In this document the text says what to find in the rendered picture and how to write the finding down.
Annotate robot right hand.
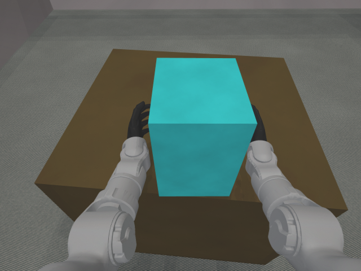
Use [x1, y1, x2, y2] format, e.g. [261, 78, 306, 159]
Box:
[251, 104, 267, 142]

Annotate robot right forearm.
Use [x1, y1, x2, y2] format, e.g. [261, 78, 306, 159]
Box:
[245, 140, 344, 247]

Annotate pedestal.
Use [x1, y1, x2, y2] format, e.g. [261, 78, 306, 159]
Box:
[34, 49, 348, 265]

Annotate robot left forearm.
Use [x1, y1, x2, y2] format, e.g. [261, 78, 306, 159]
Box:
[68, 137, 151, 254]

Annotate carton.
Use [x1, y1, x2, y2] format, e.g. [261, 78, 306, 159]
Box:
[148, 58, 257, 196]

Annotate right robot upper arm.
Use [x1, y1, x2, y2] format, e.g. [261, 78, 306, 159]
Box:
[268, 204, 361, 271]

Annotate left robot upper arm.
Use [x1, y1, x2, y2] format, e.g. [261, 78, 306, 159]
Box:
[38, 211, 137, 271]

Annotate robot left hand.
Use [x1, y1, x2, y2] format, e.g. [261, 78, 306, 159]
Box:
[127, 101, 151, 139]

